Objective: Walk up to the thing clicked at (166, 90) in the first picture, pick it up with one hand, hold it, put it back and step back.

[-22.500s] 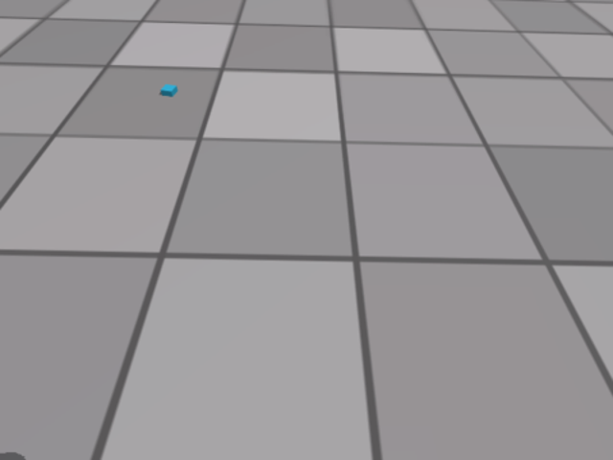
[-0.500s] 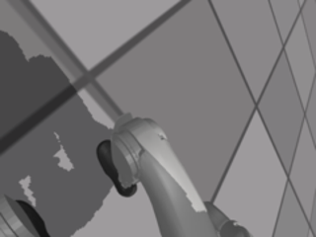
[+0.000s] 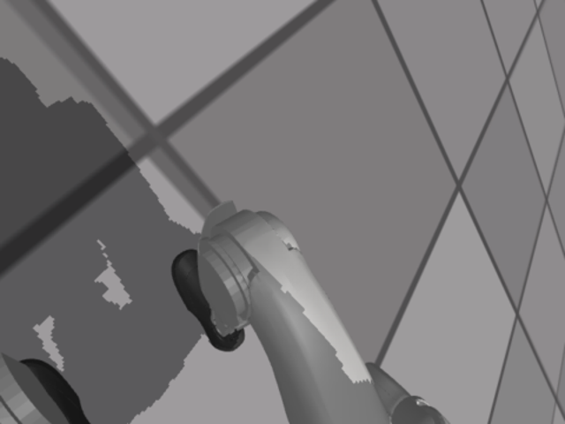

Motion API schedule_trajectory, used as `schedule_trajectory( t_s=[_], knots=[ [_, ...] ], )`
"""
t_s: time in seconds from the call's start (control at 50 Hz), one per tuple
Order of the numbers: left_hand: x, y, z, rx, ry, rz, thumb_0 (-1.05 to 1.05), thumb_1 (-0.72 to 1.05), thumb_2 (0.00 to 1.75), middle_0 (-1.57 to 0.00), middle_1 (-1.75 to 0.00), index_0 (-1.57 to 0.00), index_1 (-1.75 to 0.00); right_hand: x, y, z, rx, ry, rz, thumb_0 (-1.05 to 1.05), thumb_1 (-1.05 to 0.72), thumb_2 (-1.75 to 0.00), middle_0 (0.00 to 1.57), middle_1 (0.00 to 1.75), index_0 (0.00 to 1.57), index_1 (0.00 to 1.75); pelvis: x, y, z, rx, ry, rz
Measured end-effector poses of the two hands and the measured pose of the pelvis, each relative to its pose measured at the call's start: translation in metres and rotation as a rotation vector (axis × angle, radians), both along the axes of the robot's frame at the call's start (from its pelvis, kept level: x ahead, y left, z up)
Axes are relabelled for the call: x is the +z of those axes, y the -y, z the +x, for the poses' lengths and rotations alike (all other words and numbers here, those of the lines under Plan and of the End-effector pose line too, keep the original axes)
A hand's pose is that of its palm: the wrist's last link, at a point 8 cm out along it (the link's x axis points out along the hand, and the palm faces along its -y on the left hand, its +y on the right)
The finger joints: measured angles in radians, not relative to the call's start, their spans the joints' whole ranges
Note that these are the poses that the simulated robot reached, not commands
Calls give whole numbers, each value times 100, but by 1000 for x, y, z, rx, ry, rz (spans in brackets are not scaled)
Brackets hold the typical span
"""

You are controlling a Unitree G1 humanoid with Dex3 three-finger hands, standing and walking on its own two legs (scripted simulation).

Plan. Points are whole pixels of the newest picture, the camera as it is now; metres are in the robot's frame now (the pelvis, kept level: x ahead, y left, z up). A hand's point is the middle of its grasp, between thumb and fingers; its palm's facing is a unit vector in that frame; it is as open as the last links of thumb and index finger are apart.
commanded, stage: rest palm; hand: left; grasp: from above
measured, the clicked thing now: out of the picture +0.53 +0.35 -0.30
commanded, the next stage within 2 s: none
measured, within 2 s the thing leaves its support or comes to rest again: neither
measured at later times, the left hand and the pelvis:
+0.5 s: hand out of the picture +0.52 +0.33 -0.26, palm faces -0.41 -0.17 -0.90, open 10.8 cm; pelvis +0.00 +0.00 +0.00, yaw +0 degrees
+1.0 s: hand out of the picture +0.52 +0.33 -0.26, palm faces -0.41 -0.18 -0.90, open 10.8 cm; pelvis +0.00 +0.00 +0.00, yaw +0 degrees
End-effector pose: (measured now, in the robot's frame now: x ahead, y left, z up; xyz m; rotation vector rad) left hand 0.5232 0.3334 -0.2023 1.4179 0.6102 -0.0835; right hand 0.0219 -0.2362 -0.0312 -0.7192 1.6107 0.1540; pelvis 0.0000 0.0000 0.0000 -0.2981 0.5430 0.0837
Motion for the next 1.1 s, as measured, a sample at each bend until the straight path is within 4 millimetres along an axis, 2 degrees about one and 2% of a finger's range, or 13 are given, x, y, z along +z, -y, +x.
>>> schedule_trajectory(
  t_s=[0.14,0.3,0.56,0.82,1.1],
  knots=[
    [0,-4,-1,24,-22,9,0,-3,59,-49,-63,-50,-62,-2,3,1,-1,9,-3,-1,-91,-89,20,30,20,30,-1,0,0,-1,1,0],
    [-8,2,-4,-4,-32,-17,0,1,59,-51,-63,-52,-62,-1,2,2,11,0,-9,-1,-91,-89,20,30,20,30,-1,0,-1,0,10,1],
    [1,-3,-2,8,-3,6,0,0,57,-49,-63,-51,-62,1,4,5,8,16,-15,-1,-91,-89,20,30,20,30,1,-1,0,0,3,-2],
    [-8,3,-2,-5,-20,-15,0,3,57,-51,-65,-53,-64,4,-3,1,-1,-8,-8,-1,-91,-89,20,30,20,30,2,-2,1,-1,-4,-8],
    [0,-6,-5,20,-36,11,0,0,55,-47,-67,-50,-65,0,1,-1,5,12,-5,-1,-91,-89,20,30,20,30,-1,-3,-3,-1,7,-6]
  ],
)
